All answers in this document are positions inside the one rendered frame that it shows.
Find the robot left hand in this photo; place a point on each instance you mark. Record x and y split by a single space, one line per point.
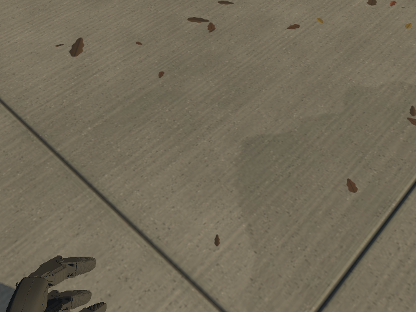
31 294

